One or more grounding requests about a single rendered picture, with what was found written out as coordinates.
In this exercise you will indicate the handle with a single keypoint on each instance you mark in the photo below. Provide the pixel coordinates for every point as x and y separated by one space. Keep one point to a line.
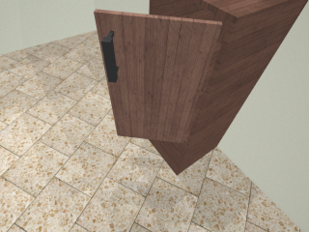
109 57

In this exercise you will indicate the cupboard door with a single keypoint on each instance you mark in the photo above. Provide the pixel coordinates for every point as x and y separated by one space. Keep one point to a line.
162 64

